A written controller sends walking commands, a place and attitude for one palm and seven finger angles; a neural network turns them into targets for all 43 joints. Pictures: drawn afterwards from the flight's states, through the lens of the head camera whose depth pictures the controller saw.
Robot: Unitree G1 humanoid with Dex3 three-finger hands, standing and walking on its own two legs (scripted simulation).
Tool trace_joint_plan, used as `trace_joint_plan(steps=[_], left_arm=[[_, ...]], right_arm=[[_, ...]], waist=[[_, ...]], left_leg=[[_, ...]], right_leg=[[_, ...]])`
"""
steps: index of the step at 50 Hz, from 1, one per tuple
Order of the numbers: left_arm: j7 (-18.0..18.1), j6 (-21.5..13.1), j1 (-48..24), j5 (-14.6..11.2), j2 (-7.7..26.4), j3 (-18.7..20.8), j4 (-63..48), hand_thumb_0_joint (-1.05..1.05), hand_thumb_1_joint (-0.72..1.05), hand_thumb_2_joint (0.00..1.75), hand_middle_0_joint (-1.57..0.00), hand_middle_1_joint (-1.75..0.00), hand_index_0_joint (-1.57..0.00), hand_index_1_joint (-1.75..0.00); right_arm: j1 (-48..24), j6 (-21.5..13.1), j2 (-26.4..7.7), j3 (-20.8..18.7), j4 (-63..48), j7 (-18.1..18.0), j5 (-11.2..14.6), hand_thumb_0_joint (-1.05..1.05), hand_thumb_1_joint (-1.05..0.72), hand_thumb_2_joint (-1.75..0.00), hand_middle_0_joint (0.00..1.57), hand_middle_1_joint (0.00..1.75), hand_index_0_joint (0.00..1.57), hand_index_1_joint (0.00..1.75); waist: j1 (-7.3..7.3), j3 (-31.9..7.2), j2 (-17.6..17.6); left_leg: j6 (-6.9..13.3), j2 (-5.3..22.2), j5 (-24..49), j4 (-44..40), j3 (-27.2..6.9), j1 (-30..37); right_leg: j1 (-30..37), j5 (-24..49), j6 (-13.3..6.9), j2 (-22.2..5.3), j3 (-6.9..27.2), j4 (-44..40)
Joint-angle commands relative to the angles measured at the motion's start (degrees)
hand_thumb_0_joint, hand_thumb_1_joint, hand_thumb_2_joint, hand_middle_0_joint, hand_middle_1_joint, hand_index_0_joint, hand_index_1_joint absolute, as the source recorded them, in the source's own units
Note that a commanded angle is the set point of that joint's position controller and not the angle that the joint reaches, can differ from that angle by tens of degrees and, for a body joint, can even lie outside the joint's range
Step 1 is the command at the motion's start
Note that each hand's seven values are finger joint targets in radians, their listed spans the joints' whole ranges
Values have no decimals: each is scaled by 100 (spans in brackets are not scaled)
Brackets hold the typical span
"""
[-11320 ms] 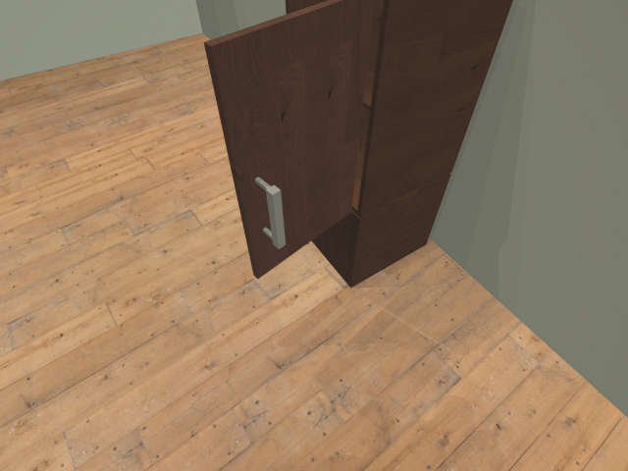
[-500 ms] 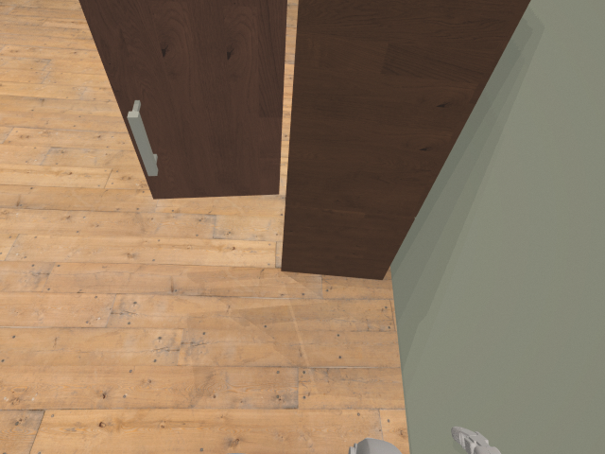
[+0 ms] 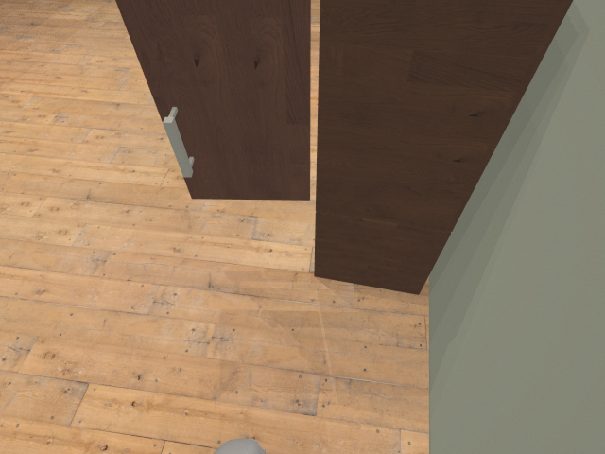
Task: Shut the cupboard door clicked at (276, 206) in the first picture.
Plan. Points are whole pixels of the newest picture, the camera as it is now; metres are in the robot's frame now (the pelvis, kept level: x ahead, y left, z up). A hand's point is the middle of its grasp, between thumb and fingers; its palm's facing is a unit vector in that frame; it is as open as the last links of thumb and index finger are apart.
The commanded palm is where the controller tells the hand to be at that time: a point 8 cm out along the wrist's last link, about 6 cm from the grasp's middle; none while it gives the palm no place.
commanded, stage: take the last steps up to it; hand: left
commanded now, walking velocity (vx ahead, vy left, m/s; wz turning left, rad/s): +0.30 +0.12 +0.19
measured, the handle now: (181, 143) +0.78 +0.35 -0.11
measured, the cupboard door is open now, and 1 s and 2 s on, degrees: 100 100 100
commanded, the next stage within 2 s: come to a stop and stand still in 0.74 s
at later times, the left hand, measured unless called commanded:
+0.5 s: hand (152, 436) +0.16 +0.25 -0.17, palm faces +0.07 -0.98 -0.19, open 7.4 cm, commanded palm none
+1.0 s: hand (168, 379) +0.25 +0.26 -0.19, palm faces +0.14 -0.97 -0.20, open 7.3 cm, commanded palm none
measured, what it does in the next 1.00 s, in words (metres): walks ahead: left foot, then right foot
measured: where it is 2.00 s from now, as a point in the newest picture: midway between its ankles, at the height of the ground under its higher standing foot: (298, 440)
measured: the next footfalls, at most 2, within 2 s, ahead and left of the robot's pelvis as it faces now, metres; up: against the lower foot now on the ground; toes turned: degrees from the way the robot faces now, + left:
left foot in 0.22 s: +0.07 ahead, +0.16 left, +0.00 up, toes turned +7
right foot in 0.60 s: +0.26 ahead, -0.05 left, +0.00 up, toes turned -4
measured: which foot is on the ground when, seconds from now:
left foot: up 0.00-0.20, down 0.22-0.60, up 0.62-0.94, down 0.96-1.00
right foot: down 0.00-0.22, up 0.24-0.58, down 0.60-1.00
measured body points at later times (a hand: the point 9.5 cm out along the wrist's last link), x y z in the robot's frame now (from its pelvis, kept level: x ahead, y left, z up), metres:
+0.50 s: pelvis +0.11 +0.06 +0.00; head +0.14 +0.06 +0.44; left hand +0.16 +0.30 -0.16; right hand +0.12 -0.18 -0.16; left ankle +0.03 +0.15 -0.74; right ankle +0.18 -0.06 -0.71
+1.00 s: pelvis +0.27 +0.08 -0.01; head +0.29 +0.09 +0.44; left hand +0.24 +0.31 -0.17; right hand +0.36 -0.16 -0.16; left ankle +0.33 +0.20 -0.75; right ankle +0.22 -0.04 -0.74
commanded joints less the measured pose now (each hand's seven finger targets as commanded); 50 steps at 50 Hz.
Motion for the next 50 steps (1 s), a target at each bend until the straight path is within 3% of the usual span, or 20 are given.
trace_joint_plan(steps=[1,4,8,9,10,11,13,16,24,27,28,29,30,31,34,36,45,46,48,50], left_arm=[[3,-134,877,27,1187,327,96,0,90,90,-20,-30,-20,-30],[-41,-150,886,55,1220,346,228,0,90,90,-20,-30,-20,-30],[-111,-127,425,-6,1221,327,281,0,90,90,-20,-30,-20,-30],[-148,-122,278,-22,1067,283,225,0,90,90,-20,-30,-20,-30],[-196,-106,199,-54,699,215,32,0,90,90,-20,-30,-20,-30],[-179,-121,-314,-33,618,131,-278,0,90,90,-20,-30,-20,-30],[-171,-88,-516,-13,605,143,-214,0,90,90,-20,-30,-20,-30],[-237,-23,-59,7,560,124,57,0,90,90,-20,-30,-20,-30],[-266,-12,-712,-5,413,73,-215,0,90,90,-20,-30,-20,-30],[-273,-18,-481,-4,462,134,-168,0,90,90,-20,-30,-20,-30],[-258,-56,56,6,610,199,-19,0,90,90,-20,-30,-20,-30],[-210,-139,824,35,1019,310,195,0,90,90,-20,-30,-20,-30],[-153,-169,1529,9,1554,440,378,0,90,90,-20,-30,-20,-30],[-101,-174,1436,-80,1508,423,345,0,90,90,-20,-30,-20,-30],[-17,-184,223,-75,790,275,22,0,90,90,-20,-30,-20,-30],[-33,-271,89,-43,593,215,36,0,90,90,-20,-30,-20,-30],[-2,-232,187,-46,676,159,444,0,90,90,-20,-30,-20,-30],[29,-177,149,-64,680,135,474,0,90,90,-20,-30,-20,-30],[113,-54,531,-98,424,40,500,0,90,90,-20,-30,-20,-30],[150,111,733,-87,336,0,498,0,90,90,-20,-30,-20,-30]], right_arm=[[-766,-272,-266,8,-659,71,15,0,-90,-90,20,30,20,30],[-901,-333,-229,24,-744,122,17,0,-90,-90,20,30,20,30],[-51,-459,-247,78,-469,85,-3,0,-90,-90,20,30,20,30],[455,-501,-527,7,-330,33,-9,0,-90,-90,20,30,20,30],[1186,-541,-1135,-140,-181,-35,-84,0,-90,-90,20,30,20,30],[1796,-510,-1387,-159,-103,-121,-87,0,-90,-90,20,30,20,30],[1207,-548,-1046,-46,-227,-203,-52,0,-90,-90,20,30,20,30],[724,-706,-614,111,-315,-207,-35,0,-90,-90,20,30,20,30],[1178,-743,-551,78,108,-187,-48,0,-90,-90,20,30,20,30],[1199,-713,-547,91,232,-204,-40,0,-90,-90,20,30,20,30],[1167,-714,-505,108,261,-207,-11,0,-90,-90,20,30,20,30],[1181,-735,-330,115,216,-171,51,0,-90,-90,20,30,20,30],[1309,-749,-177,113,62,-156,100,0,-90,-90,20,30,20,30],[951,-686,-412,66,16,-162,70,0,-90,-90,20,30,20,30],[681,-566,-98,38,63,-90,-13,0,-90,-90,20,30,20,30],[1010,-495,159,89,201,-50,-31,0,-90,-90,20,30,20,30],[667,-551,321,175,91,-59,20,0,-90,-90,20,30,20,30],[783,-553,211,172,158,-84,18,0,-90,-90,20,30,20,30],[960,-583,-410,107,172,-173,23,0,-90,-90,20,30,20,30],[759,-493,-659,79,133,-263,47,0,-90,-90,20,30,20,30]], waist=[[468,-287,-773],[466,-103,-871],[-65,-175,-683],[-320,-308,-7],[-631,-624,1550],[-839,-543,1535],[-509,-156,1068],[-79,-110,810],[-119,124,715],[91,85,541],[359,-118,362],[673,-565,-425],[793,-1049,-1543],[808,-906,-1233],[233,-161,-264],[14,-259,-596],[-32,-334,-691],[-118,-397,-652],[-76,-796,556],[-8,-516,1085]], left_leg=[[88,145,-106,-588,110,-860],[177,151,-96,-1106,192,-584],[325,-191,1005,-2781,668,1583],[507,56,851,-3028,277,2572],[1105,1468,581,-3406,-1639,3370],[1733,2257,936,-3925,-2624,3243],[1818,2020,886,-4032,-2272,2393],[1484,1514,2014,-4112,-1093,1945],[1412,1259,2926,-3948,-435,1825],[1235,1121,2793,-3418,-297,1426],[1072,880,2749,-2661,-163,1096],[811,447,2133,-1329,137,205],[488,-247,-566,399,523,-916],[475,23,-1001,1383,-92,-1053],[362,604,316,1286,-336,-924],[240,610,594,555,-50,-443],[80,150,1633,-2275,381,709],[101,177,2366,-2693,346,1199],[567,1231,5220,-2624,-508,1991],[1005,1778,5768,-2894,-797,1539]], right_leg=[[1229,1791,-800,-1827,1470,-966],[925,1046,-785,-1892,1479,-1083],[-466,666,-301,-1314,650,-471],[-1257,458,-87,-984,374,401],[-2396,-676,229,-245,-287,1962],[-3068,-1722,228,33,-27,3306],[-3300,-1125,128,-324,630,4202],[-2688,-358,182,-402,585,3790],[-1761,118,126,-96,125,1640],[-660,516,48,136,-23,939],[267,669,-14,155,87,527],[1649,758,-301,-564,1054,153],[2501,1032,-1009,-2223,3147,-657],[1778,549,-1267,-2466,3670,-1150],[89,287,-1003,-1881,2105,-1436],[-295,1226,-784,-1495,1153,-1456],[-119,3173,-505,-963,473,-547],[-304,3043,-320,-838,387,-232],[-676,1127,129,-329,222,301],[-621,-737,273,5,158,797]])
